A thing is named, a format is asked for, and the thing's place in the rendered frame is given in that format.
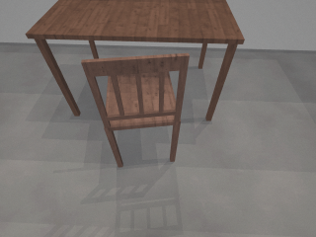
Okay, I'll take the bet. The table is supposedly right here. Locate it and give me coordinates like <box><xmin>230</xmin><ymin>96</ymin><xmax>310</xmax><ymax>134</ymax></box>
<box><xmin>26</xmin><ymin>0</ymin><xmax>245</xmax><ymax>121</ymax></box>

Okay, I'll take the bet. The chair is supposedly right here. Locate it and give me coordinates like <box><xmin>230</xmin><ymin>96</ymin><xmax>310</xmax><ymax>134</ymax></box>
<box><xmin>81</xmin><ymin>53</ymin><xmax>190</xmax><ymax>168</ymax></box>

